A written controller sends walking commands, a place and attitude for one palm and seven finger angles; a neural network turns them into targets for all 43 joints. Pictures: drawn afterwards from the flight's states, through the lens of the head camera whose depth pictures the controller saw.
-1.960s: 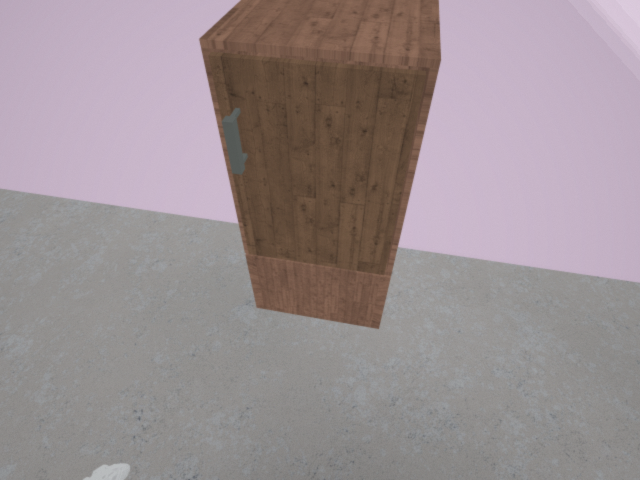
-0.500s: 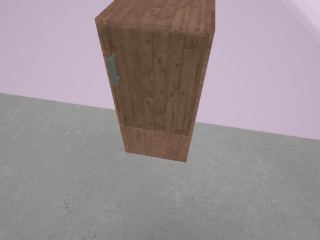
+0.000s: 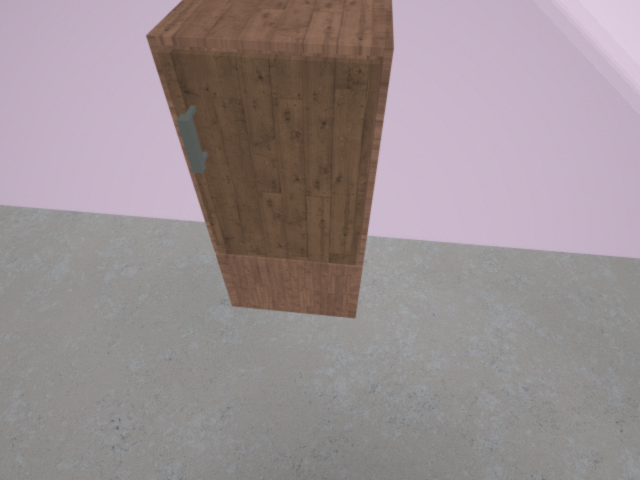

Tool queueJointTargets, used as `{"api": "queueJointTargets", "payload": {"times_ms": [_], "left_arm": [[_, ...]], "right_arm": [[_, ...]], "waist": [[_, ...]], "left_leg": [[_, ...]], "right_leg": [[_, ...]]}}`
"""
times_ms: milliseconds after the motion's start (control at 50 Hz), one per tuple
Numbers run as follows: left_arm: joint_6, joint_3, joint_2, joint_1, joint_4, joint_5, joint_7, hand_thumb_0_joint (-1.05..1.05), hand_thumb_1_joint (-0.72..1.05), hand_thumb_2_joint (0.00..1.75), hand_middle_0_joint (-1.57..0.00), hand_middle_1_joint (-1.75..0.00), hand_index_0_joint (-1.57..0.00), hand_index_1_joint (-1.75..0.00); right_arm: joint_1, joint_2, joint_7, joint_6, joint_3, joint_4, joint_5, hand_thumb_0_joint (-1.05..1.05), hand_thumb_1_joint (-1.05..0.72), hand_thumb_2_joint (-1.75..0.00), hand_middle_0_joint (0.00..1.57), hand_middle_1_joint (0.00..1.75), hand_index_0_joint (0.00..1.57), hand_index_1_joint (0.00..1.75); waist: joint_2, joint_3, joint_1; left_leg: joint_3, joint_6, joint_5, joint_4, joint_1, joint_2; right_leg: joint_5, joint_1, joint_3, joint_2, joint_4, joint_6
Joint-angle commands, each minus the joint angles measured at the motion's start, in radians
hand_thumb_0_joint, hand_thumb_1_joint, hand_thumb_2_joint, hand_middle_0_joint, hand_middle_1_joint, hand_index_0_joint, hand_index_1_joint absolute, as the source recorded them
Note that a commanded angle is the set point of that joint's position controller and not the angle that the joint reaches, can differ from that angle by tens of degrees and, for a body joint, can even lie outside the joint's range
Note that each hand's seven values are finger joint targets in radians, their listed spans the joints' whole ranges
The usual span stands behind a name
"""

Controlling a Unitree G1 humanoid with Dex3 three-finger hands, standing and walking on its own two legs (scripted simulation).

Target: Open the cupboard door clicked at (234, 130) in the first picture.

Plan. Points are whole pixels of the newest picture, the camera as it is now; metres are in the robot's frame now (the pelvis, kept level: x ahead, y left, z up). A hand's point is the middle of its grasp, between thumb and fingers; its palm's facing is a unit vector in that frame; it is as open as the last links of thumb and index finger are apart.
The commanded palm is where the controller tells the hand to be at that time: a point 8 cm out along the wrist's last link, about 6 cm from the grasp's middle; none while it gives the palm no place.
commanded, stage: take the last steps up to it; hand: left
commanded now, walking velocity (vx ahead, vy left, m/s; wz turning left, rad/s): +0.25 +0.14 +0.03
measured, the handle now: (195, 139) +0.75 +0.31 -0.01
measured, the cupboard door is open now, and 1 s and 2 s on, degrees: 0 0 0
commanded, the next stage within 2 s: come to a stop and stand still in 0.52 s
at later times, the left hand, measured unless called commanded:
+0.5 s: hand out of the picture +0.11 +0.28 -0.18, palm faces +0.00 -0.98 -0.19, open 7.4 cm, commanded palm none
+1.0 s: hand (151, 399) +0.27 +0.30 -0.18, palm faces +0.02 -0.97 -0.25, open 7.3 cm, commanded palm none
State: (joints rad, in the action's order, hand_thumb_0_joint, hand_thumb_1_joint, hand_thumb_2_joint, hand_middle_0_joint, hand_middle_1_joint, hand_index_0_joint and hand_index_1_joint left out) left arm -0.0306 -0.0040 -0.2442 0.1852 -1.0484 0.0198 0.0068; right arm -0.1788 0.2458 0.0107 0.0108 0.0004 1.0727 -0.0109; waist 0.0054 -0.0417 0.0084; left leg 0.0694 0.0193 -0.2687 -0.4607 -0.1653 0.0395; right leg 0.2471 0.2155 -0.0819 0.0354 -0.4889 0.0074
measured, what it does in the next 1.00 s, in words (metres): walks ahead: right foot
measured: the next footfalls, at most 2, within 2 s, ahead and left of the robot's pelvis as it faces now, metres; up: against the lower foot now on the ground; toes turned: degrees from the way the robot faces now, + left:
right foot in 0.76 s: +0.30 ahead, +0.00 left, +0.00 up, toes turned -7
left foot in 1.14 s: +0.21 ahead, +0.26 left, +0.00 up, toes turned +0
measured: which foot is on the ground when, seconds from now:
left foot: down 0.00-0.78, up 0.80-1.00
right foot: down 0.00-0.26, up 0.28-0.74, down 0.76-1.00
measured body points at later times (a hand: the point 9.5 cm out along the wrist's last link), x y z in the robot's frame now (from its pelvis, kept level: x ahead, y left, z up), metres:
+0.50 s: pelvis +0.09 +0.09 +0.00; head +0.10 +0.11 +0.45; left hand +0.11 +0.33 -0.16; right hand +0.01 -0.11 -0.14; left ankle +0.03 +0.14 -0.74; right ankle +0.11 -0.04 -0.66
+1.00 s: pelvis +0.20 +0.11 -0.01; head +0.24 +0.11 +0.44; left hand +0.27 +0.35 -0.16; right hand +0.24 -0.13 -0.16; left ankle +0.16 +0.25 -0.67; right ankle +0.26 +0.01 -0.74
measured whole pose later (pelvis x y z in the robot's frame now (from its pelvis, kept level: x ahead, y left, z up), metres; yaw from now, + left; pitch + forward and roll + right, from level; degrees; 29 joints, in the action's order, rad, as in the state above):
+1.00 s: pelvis +0.20 +0.11 -0.01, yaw +0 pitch +0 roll +0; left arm -0.01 -0.05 -0.16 0.16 -1.00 0.03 0.06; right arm -0.18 0.17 0.04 0.04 0.07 1.02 -0.01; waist 0.01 -0.11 0.01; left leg -0.03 0.03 -0.48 -1.07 -0.44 0.02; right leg 0.18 0.34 0.13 -0.03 -0.53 0.05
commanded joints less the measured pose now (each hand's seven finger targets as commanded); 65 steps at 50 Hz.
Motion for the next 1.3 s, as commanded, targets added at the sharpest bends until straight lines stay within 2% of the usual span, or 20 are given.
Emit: {"api": "queueJointTargets", "payload": {"times_ms": [0, 80, 200, 220, 260, 340, 420, 600, 680, 720, 740, 760, 780, 880, 1080, 1100, 1120, 1140, 1220, 1280], "left_arm": [[0.023, -0.045, -0.179, 0.070, 0.043, 0.003, 0.004, 0.00, 0.90, 0.90, -0.20, -0.30, -0.20, -0.30], [0.036, -0.076, -0.192, 0.152, 0.042, 0.003, 0.012, 0.00, 0.90, 0.90, -0.20, -0.30, -0.20, -0.30], [0.048, -0.083, -0.129, 0.105, 0.060, 0.003, 0.011, 0.00, 0.90, 0.90, -0.20, -0.30, -0.20, -0.30], [0.042, -0.076, -0.090, 0.091, 0.067, 0.004, 0.008, 0.00, 0.90, 0.90, -0.20, -0.30, -0.20, -0.30], [0.041, -0.061, -0.003, 0.050, 0.113, 0.005, 0.004, 0.00, 0.90, 0.90, -0.20, -0.30, -0.20, -0.30], [0.045, -0.062, 0.006, 0.080, 0.049, 0.017, -0.012, 0.00, 0.90, 0.90, -0.20, -0.30, -0.20, -0.30], [0.040, -0.054, 0.036, 0.127, 0.024, 0.010, -0.009, 0.00, 0.90, 0.90, -0.20, -0.30, -0.20, -0.30], [0.040, -0.047, 0.064, -0.032, 0.078, 0.005, -0.002, 0.00, 0.90, 0.90, -0.20, -0.30, -0.20, -0.30], [0.043, -0.046, 0.047, 0.079, 0.046, 0.005, 0.029, 0.00, 0.90, 0.90, -0.20, -0.30, -0.20, -0.30], [0.055, -0.068, -0.038, 0.192, 0.021, 0.010, 0.039, 0.00, 0.90, 0.90, -0.20, -0.30, -0.20, -0.30], [0.058, -0.077, -0.062, 0.279, 0.002, 0.012, 0.051, 0.00, 0.90, 0.90, -0.20, -0.30, -0.20, -0.30], [0.059, -0.090, -0.102, 0.332, -0.017, 0.005, 0.058, 0.00, 0.90, 0.90, -0.20, -0.30, -0.20, -0.30], [0.062, -0.085, -0.112, 0.315, -0.011, -0.004, 0.059, 0.00, 0.90, 0.90, -0.20, -0.30, -0.20, -0.30], [0.039, -0.064, -0.026, 0.037, 0.083, 0.004, 0.061, 0.00, 0.90, 0.90, -0.20, -0.30, -0.20, -0.30], [0.006, -0.092, -0.092, 0.022, 0.118, 0.009, 0.029, 0.00, 0.90, 0.90, -0.20, -0.30, -0.20, -0.30], [0.000, -0.084, -0.061, 0.040, 0.121, 0.002, 0.026, 0.00, 0.90, 0.90, -0.20, -0.30, -0.20, -0.30], [-0.008, -0.070, 0.007, 0.076, 0.137, -0.006, 0.022, 0.00, 0.90, 0.90, -0.20, -0.30, -0.20, -0.30], [-0.016, -0.069, 0.001, 0.040, 0.155, 0.001, 0.025, 0.00, 0.90, 0.90, -0.20, -0.30, -0.20, -0.30], [-0.020, -0.095, -0.040, 0.124, 0.088, 0.012, 0.001, 0.00, 0.90, 0.90, -0.20, -0.30, -0.20, -0.30], [-0.018, -0.089, -0.028, 0.148, 0.064, 0.007, -0.005, 0.00, 0.90, 0.90, -0.20, -0.30, -0.20, -0.30]], "right_arm": [[-0.045, 0.118, -0.003, -0.013, 0.032, -0.034, -0.011, 0.00, -0.90, -0.90, 0.20, 0.30, 0.20, 0.30], [-0.063, 0.089, -0.009, -0.019, 0.042, -0.051, -0.011, 0.00, -0.90, -0.90, 0.20, 0.30, 0.20, 0.30], [-0.251, 0.020, -0.010, -0.049, 0.040, -0.016, -0.001, 0.00, -0.90, -0.90, 0.20, 0.30, 0.20, 0.30], [-0.323, 0.047, -0.002, -0.052, 0.048, 0.005, 0.000, 0.00, -0.90, -0.90, 0.20, 0.30, 0.20, 0.30], [-0.432, 0.161, 0.014, -0.047, 0.076, 0.009, -0.016, 0.00, -0.90, -0.90, 0.20, 0.30, 0.20, 0.30], [-0.303, 0.036, 0.019, -0.066, 0.033, -0.021, -0.007, 0.00, -0.90, -0.90, 0.20, 0.30, 0.20, 0.30], [-0.359, 0.003, 0.033, -0.087, 0.020, 0.020, 0.001, 0.00, -0.90, -0.90, 0.20, 0.30, 0.20, 0.30], [-0.426, -0.038, 0.042, -0.079, 0.017, 0.077, -0.009, 0.00, -0.90, -0.90, 0.20, 0.30, 0.20, 0.30], [-0.374, -0.003, 0.058, -0.065, 0.029, 0.073, -0.002, 0.00, -0.90, -0.90, 0.20, 0.30, 0.20, 0.30], [-0.335, 0.038, 0.060, -0.059, 0.050, 0.051, 0.016, 0.00, -0.90, -0.90, 0.20, 0.30, 0.20, 0.30], [-0.340, -0.004, 0.057, -0.051, 0.054, 0.038, 0.025, 0.00, -0.90, -0.90, 0.20, 0.30, 0.20, 0.30], [-0.349, -0.057, 0.051, -0.048, 0.058, 0.020, 0.030, 0.00, -0.90, -0.90, 0.20, 0.30, 0.20, 0.30], [-0.320, -0.057, 0.056, -0.038, 0.060, 0.007, 0.028, 0.00, -0.90, -0.90, 0.20, 0.30, 0.20, 0.30], [-0.227, -0.104, 0.031, 0.043, 0.066, -0.013, 0.003, 0.00, -0.90, -0.90, 0.20, 0.30, 0.20, 0.30], [-0.189, -0.034, 0.016, 0.007, 0.069, -0.075, 0.001, 0.00, -0.90, -0.90, 0.20, 0.30, 0.20, 0.30], [-0.205, 0.010, 0.018, -0.004, 0.075, -0.072, 0.000, 0.00, -0.90, -0.90, 0.20, 0.30, 0.20, 0.30], [-0.184, 0.102, 0.019, -0.014, 0.092, -0.098, -0.011, 0.00, -0.90, -0.90, 0.20, 0.30, 0.20, 0.30], [-0.141, 0.155, 0.028, -0.010, 0.096, -0.129, -0.022, 0.00, -0.90, -0.90, 0.20, 0.30, 0.20, 0.30], [0.003, 0.086, 0.046, -0.019, 0.065, -0.156, -0.023, 0.00, -0.90, -0.90, 0.20, 0.30, 0.20, 0.30], [-0.049, 0.074, 0.049, -0.023, 0.071, -0.132, -0.019, 0.00, -0.90, -0.90, 0.20, 0.30, 0.20, 0.30]], "waist": [[-0.097, -0.016, -0.029], [-0.185, -0.080, -0.054], [-0.101, -0.006, 0.025], [0.005, -0.011, 0.054], [0.299, -0.070, 0.079], [0.035, -0.128, 0.011], [0.053, -0.061, -0.008], [0.073, -0.108, 0.025], [0.054, -0.034, -0.040], [0.053, 0.017, -0.096], [-0.024, 0.087, -0.117], [-0.090, 0.173, -0.104], [-0.068, 0.206, -0.088], [-0.035, 0.014, 0.023], [-0.192, 0.149, 0.033], [-0.084, 0.153, 0.041], [0.233, 0.111, 0.033], [0.280, 0.033, 0.041], [0.131, -0.015, -0.035], [0.146, 0.051, -0.014]], "left_leg": [[-0.033, -0.020, -0.202, -0.013, -0.104, 0.013], [-0.031, -0.020, -0.198, -0.267, -0.285, 0.005], [0.007, -0.027, -0.037, 0.021, 0.060, -0.023], [-0.063, -0.040, -0.096, 0.077, 0.157, 0.013], [-0.490, -0.173, -0.383, 0.346, 0.140, 0.322], [-0.304, -0.189, -0.075, 0.334, 0.018, 0.241], [-0.145, -0.166, 0.475, 0.258, 0.150, 0.182], [-0.074, -0.152, 0.780, 0.198, 0.202, 0.167], [-0.059, -0.085, 1.205, 0.011, 0.194, 0.181], [-0.073, -0.025, 1.115, -0.153, 0.110, 0.144], [-0.049, 0.020, 0.830, -0.379, -0.032, 0.061], [0.006, 0.056, -0.076, -0.675, -0.213, -0.100], [-0.097, -0.002, -0.377, -0.773, -0.200, -0.094], [-0.115, 0.007, -0.230, -0.759, -0.190, -0.021], [-0.006, 0.019, 0.031, -0.091, -0.002, -0.027], [-0.060, 0.010, 0.099, 0.031, 0.093, 0.032], [-0.354, -0.052, 0.185, 0.158, 0.063, 0.266], [-0.505, -0.147, 0.274, 0.226, -0.094, 0.396], [-0.297, -0.143, 0.120, 0.221, -0.128, 0.259], [-0.209, -0.133, 0.200, 0.205, 0.017, 0.225]], "right_leg": [[0.334, 0.023, -0.230, -0.162, 0.219, 0.073], [0.377, -0.038, -0.410, -0.313, 0.334, 0.183], [0.210, 0.139, -0.143, -0.207, 0.151, 0.119], [0.247, 0.243, -0.072, -0.133, 0.019, 0.081], [0.336, 0.470, 0.130, -0.010, -0.440, 0.014], [0.097, 0.448, 0.090, -0.134, -0.639, 0.016], [0.020, 0.444, 0.133, -0.128, -0.604, -0.012], [-0.010, 0.390, 0.211, -0.094, -0.316, 0.006], [-0.061, 0.157, 0.224, -0.033, -0.154, 0.028], [-0.265, -0.041, 0.181, -0.053, -0.016, 0.060], [-0.679, -0.195, 0.006, -0.202, -0.037, 0.142], [-1.243, -0.344, -0.219, -0.445, -0.043, 0.295], [-1.301, -0.286, -0.217, -0.530, 0.002, 0.356], [-0.740, 0.136, 0.018, -0.359, 0.140, 0.213], [-0.339, 0.075, 0.038, -0.242, -0.007, 0.110], [-0.169, 0.149, 0.067, -0.201, -0.085, 0.063], [0.213, 0.297, 0.143, -0.075, -0.244, -0.013], [0.347, 0.309, 0.088, -0.026, -0.417, -0.030], [0.119, 0.315, 0.001, -0.048, -0.647, -0.038], [0.073, 0.326, 0.024, -0.048, -0.615, -0.061]]}}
